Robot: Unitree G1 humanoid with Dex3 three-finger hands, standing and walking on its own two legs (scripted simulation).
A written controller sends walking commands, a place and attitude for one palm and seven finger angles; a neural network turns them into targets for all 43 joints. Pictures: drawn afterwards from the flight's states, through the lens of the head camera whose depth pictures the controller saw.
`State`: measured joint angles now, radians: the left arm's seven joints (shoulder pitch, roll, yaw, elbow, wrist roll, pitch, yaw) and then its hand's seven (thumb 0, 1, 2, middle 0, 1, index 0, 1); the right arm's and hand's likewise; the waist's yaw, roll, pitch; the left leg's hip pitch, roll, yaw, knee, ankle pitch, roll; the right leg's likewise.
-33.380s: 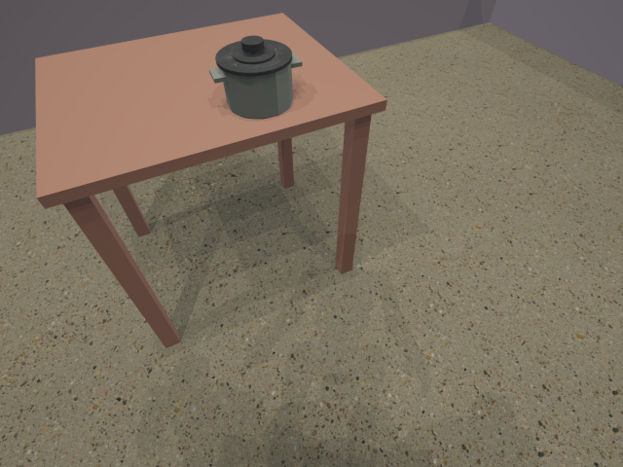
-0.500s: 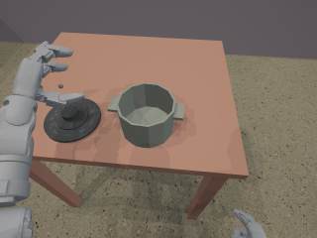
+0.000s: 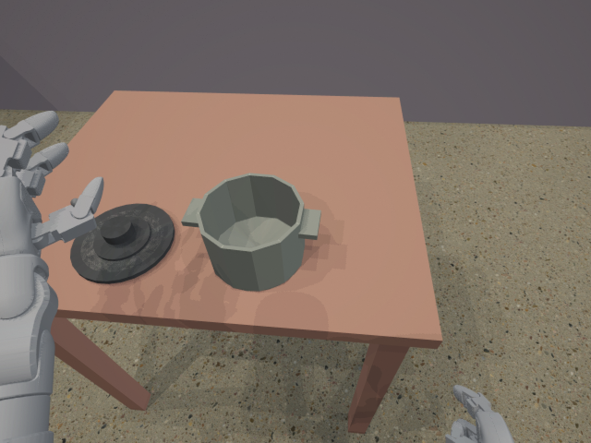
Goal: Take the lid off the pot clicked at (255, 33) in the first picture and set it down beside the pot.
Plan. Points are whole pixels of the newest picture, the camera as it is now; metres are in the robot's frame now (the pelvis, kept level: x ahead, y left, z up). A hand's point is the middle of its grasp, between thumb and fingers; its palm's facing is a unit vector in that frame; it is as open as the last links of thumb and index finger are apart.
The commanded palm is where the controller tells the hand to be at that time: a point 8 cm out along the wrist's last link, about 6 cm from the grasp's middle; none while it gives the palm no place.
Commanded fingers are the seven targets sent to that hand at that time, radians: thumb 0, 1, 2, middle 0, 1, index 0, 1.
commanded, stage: draw the hand back to the body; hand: left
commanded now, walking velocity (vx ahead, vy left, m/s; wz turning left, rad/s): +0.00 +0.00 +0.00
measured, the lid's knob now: (117, 230) +0.42 +0.35 +0.02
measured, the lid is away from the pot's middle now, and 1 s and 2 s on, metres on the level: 0.24 0.24 0.24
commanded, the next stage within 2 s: step back with the hand held close in 1.12 s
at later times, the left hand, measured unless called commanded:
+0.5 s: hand (60, 265) +0.23 +0.26 +0.19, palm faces +0.46 -0.85 -0.27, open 7.5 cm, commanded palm +0.18 +0.29 +0.20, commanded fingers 0.00 0.90 0.90 -0.20 -0.30 -0.20 -0.30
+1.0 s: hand (28, 337) +0.17 +0.25 +0.18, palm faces +0.41 -0.85 -0.34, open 7.4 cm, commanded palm +0.11 +0.30 +0.20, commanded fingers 0.00 0.90 0.90 -0.20 -0.30 -0.20 -0.30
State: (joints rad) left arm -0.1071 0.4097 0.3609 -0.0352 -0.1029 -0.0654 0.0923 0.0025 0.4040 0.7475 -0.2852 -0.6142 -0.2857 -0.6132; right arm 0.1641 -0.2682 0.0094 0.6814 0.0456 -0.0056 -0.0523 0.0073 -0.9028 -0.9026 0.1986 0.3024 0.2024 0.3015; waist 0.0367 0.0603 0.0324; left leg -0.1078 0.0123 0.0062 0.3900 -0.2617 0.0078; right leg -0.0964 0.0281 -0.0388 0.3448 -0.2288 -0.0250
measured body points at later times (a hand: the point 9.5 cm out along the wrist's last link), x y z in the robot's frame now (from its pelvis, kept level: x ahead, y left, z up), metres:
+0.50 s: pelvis -0.02 -0.01 +0.00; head -0.02 -0.03 +0.45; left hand +0.20 +0.30 +0.21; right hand +0.17 -0.23 -0.09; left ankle -0.03 +0.12 -0.75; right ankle -0.03 -0.10 -0.75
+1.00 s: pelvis -0.02 +0.02 +0.00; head -0.04 +0.01 +0.45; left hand +0.14 +0.30 +0.20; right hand +0.18 -0.20 -0.08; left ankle -0.03 +0.12 -0.75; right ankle -0.03 -0.10 -0.75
